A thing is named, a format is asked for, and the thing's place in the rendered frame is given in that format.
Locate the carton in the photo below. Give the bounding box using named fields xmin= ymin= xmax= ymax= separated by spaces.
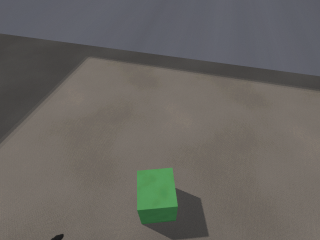
xmin=137 ymin=168 xmax=178 ymax=224

